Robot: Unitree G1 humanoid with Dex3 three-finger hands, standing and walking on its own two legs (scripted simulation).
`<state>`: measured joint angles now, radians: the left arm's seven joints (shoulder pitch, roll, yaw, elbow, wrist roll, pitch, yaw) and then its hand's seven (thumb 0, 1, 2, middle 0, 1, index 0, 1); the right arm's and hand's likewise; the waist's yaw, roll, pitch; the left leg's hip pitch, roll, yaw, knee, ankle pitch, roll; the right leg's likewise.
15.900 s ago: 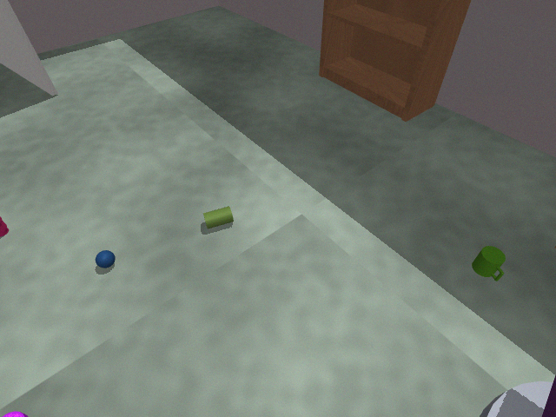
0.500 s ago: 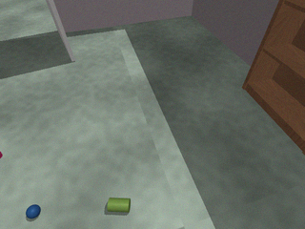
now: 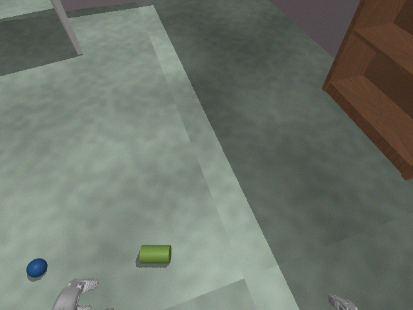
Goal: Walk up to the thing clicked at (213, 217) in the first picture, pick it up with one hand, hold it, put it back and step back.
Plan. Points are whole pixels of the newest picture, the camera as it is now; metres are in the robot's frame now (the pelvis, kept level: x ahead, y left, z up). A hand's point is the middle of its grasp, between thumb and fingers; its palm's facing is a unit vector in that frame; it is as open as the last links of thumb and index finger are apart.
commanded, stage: rise first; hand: left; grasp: from above
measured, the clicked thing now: (156, 254) +0.43 +0.25 -0.71
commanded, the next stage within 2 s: none
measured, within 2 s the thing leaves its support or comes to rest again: neither
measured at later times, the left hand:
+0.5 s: hand out of the picture +0.15 +0.27 -0.20, palm faces -0.16 -0.87 -0.47, open 14.1 cm
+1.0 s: hand (107, 307) +0.19 +0.30 -0.33, palm faces -0.41 -0.62 -0.67, open 14.3 cm
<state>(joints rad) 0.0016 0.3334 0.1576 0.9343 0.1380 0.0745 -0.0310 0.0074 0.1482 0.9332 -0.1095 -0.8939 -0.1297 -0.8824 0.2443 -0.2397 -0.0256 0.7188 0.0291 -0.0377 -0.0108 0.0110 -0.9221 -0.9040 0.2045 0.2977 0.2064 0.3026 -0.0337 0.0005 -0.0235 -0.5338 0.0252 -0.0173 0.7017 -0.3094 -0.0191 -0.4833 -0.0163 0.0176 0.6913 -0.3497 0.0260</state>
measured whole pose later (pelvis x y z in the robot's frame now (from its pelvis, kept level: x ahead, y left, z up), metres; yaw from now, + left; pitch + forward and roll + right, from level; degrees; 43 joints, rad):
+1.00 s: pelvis -0.03 +0.01 -0.19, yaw -1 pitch +30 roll -3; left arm 0.00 0.45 0.14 0.58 0.56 -0.02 0.03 0.00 -0.58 1.00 -0.12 -1.01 -0.10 -1.03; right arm 0.10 -0.27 -0.04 0.58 0.00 -0.19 0.03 0.01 -0.94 -0.91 0.21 0.30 0.21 0.30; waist -0.02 0.00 -0.18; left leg -1.55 0.02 -0.07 1.66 -0.64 -0.02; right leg -1.47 0.00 0.01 1.64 -0.70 0.04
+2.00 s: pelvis -0.08 +0.01 -0.40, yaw -8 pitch +32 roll -9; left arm -0.75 0.79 0.18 1.26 1.28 -0.38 0.31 0.00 -0.46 0.96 -0.12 -0.95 -0.12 -0.95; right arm 0.08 -0.26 -0.01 0.76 -0.13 0.02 0.12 0.01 -0.91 -0.90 0.20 0.30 0.21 0.30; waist -0.11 -0.03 -0.08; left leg -2.28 0.00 -0.17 2.35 -0.65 -0.03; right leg -2.15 0.06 -0.04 2.29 -0.72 0.06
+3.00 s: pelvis -0.08 +0.01 -0.43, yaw -9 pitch +32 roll -9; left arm -0.85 0.84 0.18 1.41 1.31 -0.35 0.40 0.00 -0.53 1.00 -0.09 -1.02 -0.10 -1.02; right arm 0.07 -0.25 0.05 0.77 -0.16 0.00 0.13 0.00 -0.91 -0.90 0.20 0.30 0.21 0.30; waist -0.17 -0.04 -0.05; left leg -2.34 0.00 -0.20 2.44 -0.67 -0.04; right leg -2.22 0.07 -0.06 2.37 -0.73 0.06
